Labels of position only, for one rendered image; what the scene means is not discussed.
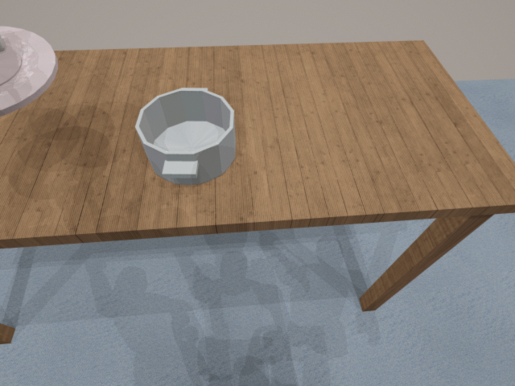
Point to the lid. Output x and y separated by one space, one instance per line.
28 65

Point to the pot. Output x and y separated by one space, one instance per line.
188 135

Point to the table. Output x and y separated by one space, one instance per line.
326 134

